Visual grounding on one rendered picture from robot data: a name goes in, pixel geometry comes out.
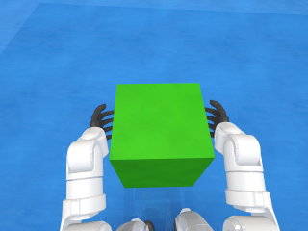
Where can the right robot upper arm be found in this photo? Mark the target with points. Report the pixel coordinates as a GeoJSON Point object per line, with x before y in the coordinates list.
{"type": "Point", "coordinates": [248, 223]}

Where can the carton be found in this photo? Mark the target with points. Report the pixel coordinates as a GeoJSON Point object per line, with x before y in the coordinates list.
{"type": "Point", "coordinates": [160, 136]}

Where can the left robot upper arm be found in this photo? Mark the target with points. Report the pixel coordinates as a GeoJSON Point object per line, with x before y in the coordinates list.
{"type": "Point", "coordinates": [89, 226]}

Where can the left robot thigh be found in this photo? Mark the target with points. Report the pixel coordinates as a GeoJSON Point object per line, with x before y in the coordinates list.
{"type": "Point", "coordinates": [133, 226]}

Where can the robot left forearm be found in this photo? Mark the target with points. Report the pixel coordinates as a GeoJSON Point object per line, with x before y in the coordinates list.
{"type": "Point", "coordinates": [84, 171]}

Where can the robot left hand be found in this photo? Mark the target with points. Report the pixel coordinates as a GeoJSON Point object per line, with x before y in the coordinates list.
{"type": "Point", "coordinates": [97, 116]}

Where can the robot right hand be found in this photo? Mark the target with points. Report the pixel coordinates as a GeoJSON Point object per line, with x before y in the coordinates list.
{"type": "Point", "coordinates": [219, 116]}

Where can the robot thigh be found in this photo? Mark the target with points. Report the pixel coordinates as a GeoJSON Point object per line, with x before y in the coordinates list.
{"type": "Point", "coordinates": [133, 226]}
{"type": "Point", "coordinates": [191, 221]}

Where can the robot right forearm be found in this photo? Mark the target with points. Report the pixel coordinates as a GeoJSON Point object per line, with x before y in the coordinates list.
{"type": "Point", "coordinates": [246, 189]}

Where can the right robot thigh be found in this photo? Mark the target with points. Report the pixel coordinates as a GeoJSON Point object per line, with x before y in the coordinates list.
{"type": "Point", "coordinates": [191, 221]}

